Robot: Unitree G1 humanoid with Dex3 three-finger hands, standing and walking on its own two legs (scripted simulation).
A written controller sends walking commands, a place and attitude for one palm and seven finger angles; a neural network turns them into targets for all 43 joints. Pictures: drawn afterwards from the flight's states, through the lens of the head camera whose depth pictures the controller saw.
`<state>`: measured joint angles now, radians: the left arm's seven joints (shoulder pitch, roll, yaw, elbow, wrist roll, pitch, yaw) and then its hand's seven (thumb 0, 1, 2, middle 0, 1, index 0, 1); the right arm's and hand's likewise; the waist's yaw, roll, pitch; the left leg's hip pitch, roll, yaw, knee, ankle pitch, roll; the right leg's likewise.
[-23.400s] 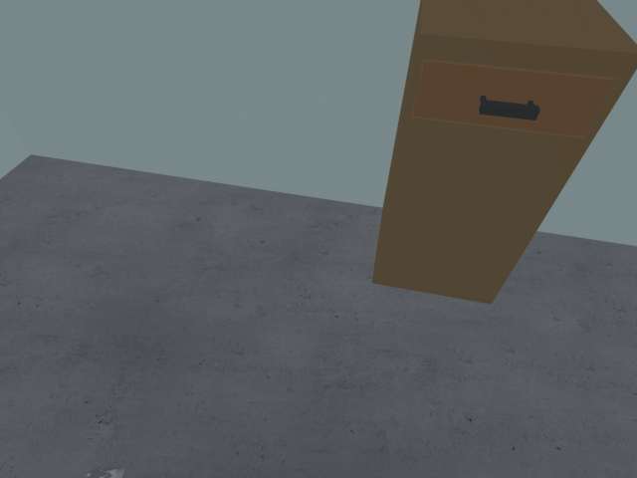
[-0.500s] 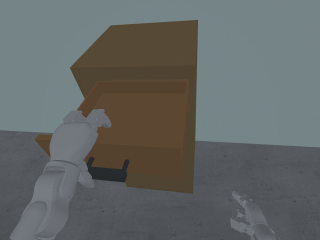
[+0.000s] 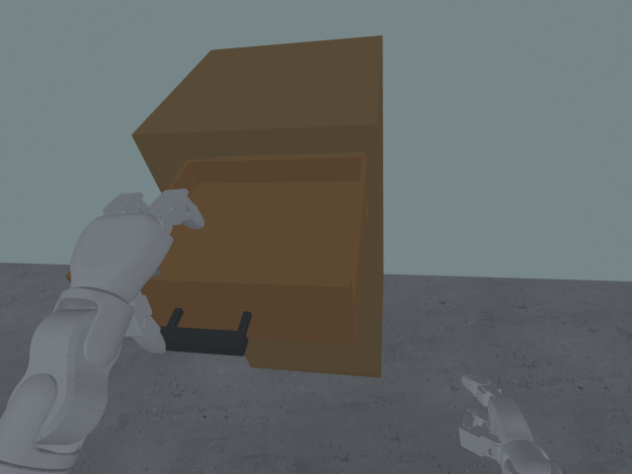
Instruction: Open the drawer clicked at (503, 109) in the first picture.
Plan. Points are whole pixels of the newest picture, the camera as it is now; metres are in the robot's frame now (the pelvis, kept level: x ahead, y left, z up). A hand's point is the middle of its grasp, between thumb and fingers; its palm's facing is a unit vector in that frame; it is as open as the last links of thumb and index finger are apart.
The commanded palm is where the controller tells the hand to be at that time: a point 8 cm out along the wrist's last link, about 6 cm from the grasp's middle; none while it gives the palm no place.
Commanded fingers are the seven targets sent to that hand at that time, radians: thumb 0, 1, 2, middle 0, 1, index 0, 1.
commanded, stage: draw the hand back to the body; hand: left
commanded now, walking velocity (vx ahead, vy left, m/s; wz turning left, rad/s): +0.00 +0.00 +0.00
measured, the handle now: (206, 328) +0.29 +0.21 +0.03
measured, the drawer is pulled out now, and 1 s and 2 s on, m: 0.30 0.30 0.30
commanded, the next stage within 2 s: step back with the hand held close in 1.58 s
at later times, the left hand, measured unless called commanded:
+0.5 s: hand (115, 305) +0.23 +0.25 +0.17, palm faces +0.16 -0.05 -0.99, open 13.9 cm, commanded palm +0.18 +0.25 +0.22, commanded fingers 0.00 -0.50 0.30 -0.30 -1.20 -0.30 -1.20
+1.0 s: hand (104, 276) +0.23 +0.23 +0.22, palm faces +0.44 -0.83 -0.34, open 12.1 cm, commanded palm +0.17 +0.28 +0.22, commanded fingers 0.00 0.27 0.63 -0.25 -0.70 -0.25 -0.70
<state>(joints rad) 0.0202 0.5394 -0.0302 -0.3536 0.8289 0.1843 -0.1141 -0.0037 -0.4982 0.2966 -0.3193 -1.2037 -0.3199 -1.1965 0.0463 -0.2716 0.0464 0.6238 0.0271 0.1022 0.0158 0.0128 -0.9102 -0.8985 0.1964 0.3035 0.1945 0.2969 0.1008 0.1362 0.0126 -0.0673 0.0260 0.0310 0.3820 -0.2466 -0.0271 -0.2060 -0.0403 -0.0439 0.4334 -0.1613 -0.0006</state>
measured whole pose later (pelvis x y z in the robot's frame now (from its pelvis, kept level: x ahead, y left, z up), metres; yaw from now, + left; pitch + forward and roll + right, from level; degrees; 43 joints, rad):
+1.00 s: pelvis +0.03 +0.01 +0.00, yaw +1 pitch -6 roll -1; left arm 0.35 0.32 0.31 -0.55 -0.02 -0.16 0.11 -0.01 -0.07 0.48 -0.28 -0.92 -0.28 -0.91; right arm 0.20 -0.21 0.03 0.67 -0.03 -0.17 -0.07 0.01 -0.91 -0.90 0.20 0.30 0.20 0.30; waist 0.06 0.04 0.06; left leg 0.00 0.05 0.01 0.41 -0.31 -0.02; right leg -0.11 -0.02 -0.06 0.40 -0.19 0.01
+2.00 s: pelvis -0.01 +0.02 -0.01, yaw +3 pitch +1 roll +0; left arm 0.58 0.42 0.44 -0.66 -0.04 -0.21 0.11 0.01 0.88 0.89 -0.21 -0.31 -0.21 -0.30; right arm 0.18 -0.25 -0.02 0.57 0.00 -0.07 -0.08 0.01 -0.91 -0.90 0.20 0.30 0.20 0.30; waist 0.00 0.03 0.03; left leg -0.25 0.01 -0.01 0.53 -0.30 0.00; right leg -0.33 -0.07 -0.08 0.49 -0.17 0.03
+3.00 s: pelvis -0.15 +0.02 -0.01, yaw +1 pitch +3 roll -2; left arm 0.46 0.44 0.47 -0.71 -0.07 -0.21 0.14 0.01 0.88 0.90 -0.21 -0.30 -0.21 -0.30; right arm 0.13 -0.16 0.03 0.62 -0.03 -0.19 -0.02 0.01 -0.90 -0.90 0.20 0.30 0.20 0.30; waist 0.03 -0.03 0.00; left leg -0.48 0.04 -0.01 0.45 -0.03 0.01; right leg -0.20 0.04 -0.01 0.56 -0.41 -0.02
